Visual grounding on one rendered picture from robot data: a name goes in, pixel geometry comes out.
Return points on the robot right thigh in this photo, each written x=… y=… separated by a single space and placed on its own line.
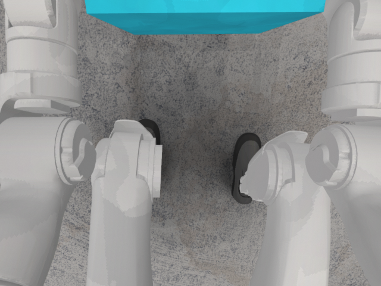
x=296 y=244

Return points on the robot right shin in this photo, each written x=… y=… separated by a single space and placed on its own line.
x=247 y=181

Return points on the right robot upper arm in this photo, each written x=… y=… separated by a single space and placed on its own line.
x=346 y=161

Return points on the carton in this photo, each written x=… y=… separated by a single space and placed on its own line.
x=182 y=17

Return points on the left robot upper arm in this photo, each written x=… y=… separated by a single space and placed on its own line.
x=41 y=161

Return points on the right robot forearm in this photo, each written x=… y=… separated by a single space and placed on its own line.
x=353 y=92

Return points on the left robot forearm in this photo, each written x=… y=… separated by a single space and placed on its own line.
x=42 y=50

